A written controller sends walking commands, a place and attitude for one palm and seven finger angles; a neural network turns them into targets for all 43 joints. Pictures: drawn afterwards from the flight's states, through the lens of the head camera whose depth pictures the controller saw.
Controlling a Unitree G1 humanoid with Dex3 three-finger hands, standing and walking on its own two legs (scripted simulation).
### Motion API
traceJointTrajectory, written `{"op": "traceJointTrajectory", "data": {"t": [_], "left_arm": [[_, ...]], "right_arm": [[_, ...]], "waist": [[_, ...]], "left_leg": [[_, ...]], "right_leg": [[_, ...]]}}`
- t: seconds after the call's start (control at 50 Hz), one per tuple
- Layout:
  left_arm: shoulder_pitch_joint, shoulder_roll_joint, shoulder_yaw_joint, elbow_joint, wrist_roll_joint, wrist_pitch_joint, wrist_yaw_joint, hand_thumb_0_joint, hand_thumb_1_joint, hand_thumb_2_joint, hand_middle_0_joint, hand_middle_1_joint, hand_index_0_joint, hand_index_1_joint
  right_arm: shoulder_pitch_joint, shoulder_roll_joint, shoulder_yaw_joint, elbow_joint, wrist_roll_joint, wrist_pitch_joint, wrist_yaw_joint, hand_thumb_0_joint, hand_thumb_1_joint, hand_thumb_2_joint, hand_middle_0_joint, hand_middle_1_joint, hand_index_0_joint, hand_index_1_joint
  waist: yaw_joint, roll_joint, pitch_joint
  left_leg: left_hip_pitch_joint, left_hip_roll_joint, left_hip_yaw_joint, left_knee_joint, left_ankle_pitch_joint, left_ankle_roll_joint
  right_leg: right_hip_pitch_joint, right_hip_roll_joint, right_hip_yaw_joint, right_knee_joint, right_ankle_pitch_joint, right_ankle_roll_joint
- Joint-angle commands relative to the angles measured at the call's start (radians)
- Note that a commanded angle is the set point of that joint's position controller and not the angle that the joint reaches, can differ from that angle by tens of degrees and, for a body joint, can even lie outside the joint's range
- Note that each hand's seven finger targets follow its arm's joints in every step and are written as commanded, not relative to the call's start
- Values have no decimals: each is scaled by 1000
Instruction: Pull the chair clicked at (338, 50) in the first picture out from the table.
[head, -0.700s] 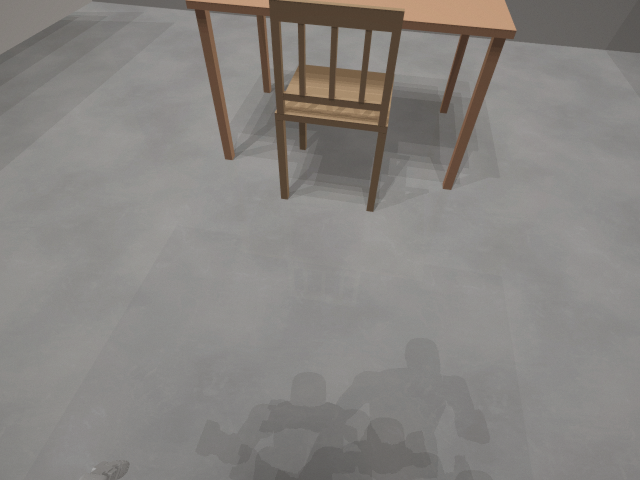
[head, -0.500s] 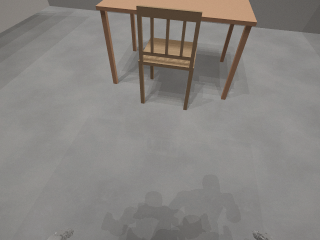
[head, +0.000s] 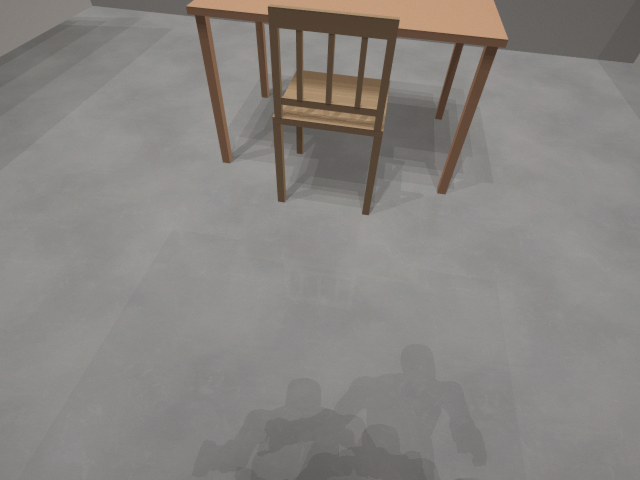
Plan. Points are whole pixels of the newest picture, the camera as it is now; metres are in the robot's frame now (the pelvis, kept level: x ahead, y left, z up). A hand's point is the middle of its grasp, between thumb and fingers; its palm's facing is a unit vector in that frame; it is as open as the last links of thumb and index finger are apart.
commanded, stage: stand and wait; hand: left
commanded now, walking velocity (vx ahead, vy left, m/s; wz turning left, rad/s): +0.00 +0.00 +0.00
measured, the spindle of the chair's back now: (330, 69) +1.39 +0.04 -0.12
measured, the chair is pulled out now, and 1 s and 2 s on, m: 0.00 0.00 0.00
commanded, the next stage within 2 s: look at it before walking up in 0.24 s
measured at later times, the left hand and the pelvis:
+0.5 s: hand out of the picture +0.06 +0.24 -0.16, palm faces -0.04 -0.95 -0.31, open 7.4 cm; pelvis -0.01 +0.00 +0.00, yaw +0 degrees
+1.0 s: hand out of the picture +0.06 +0.24 -0.16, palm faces -0.04 -0.95 -0.31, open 7.4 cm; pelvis +0.00 +0.00 +0.00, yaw +0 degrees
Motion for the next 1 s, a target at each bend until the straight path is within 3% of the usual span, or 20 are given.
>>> {"op": "traceJointTrajectory", "data": {"t": [0.0, 0.16, 0.28, 0.76, 0.92, 0.94, 0.96, 0.98], "left_arm": [[-46, 195, 40, -65, -2, -25, 16, 0, 900, 900, -200, -300, -200, -300], [-46, 190, 38, -62, 1, -24, 14, 0, 900, 900, -200, -300, -200, -300], [-38, 187, 39, -63, 1, -29, 15, 0, 900, 900, -200, -300, -200, -300], [-25, 180, 37, -54, 2, -29, 16, 0, 900, 900, -200, -300, -200, -300], [-21, 181, 36, -52, 1, -32, 17, 0, 900, 900, -200, -300, -200, -300], [11, 106, 21, -34, -1, -23, 20, 0, 900, 900, -200, -300, -200, -300], [45, 67, 14, -23, 1, -11, 19, 0, 900, 900, -200, -300, -200, -300], [70, 64, 15, -21, 6, -4, 16, 0, 900, 900, -200, -300, -200, -300]], "right_arm": [[-64, -203, -45, -65, 2, -25, -7, 0, -900, -900, 200, 300, 200, 300], [-54, -200, -44, -57, 1, -26, -4, 0, -900, -900, 200, 300, 200, 300], [-51, -198, -45, -57, 3, -27, -4, 0, -900, -900, 200, 300, 200, 300], [-52, -190, -44, -48, 3, -26, -4, 0, -900, -900, 200, 300, 200, 300], [-51, -191, -44, -47, 4, -27, -5, 0, -900, -900, 200, 300, 200, 300], [-20, -116, -26, -29, -1, -20, -4, 0, -900, -900, 200, 300, 200, 300], [13, -72, -17, -18, -4, -10, -1, 0, -900, -900, 200, 300, 200, 300], [32, -67, -20, -15, -7, -4, 0, 0, -900, -900, 200, 300, 200, 300]], "waist": [[1, 15, -54], [-1, 18, -40], [1, 10, -67], [1, 17, -50], [0, 12, -77], [-1, 16, -85], [1, 13, -68], [3, -2, -44]], "left_leg": [[-9, 110, -91, -81, 118, 36], [-21, 111, -94, -98, 77, 35], [-2, 113, -93, -87, 118, 34], [7, 115, -90, -100, 129, 30], [31, 119, -85, -93, 177, 29], [36, 119, -67, -86, 130, 18], [22, 110, -52, -73, 17, 11], [2, 102, -44, -58, -110, 13]], "right_leg": [[-3, -109, 105, -80, 95, -37], [-23, -103, 111, -92, 40, -34], [-13, -107, 111, -88, 83, -35], [-14, -110, 110, -101, 105, -32], [5, -114, 104, -94, 163, -32], [6, -109, 103, -95, 111, -23], [-13, -99, 110, -92, -19, -21], [-46, -90, 131, -99, -150, -30]]}}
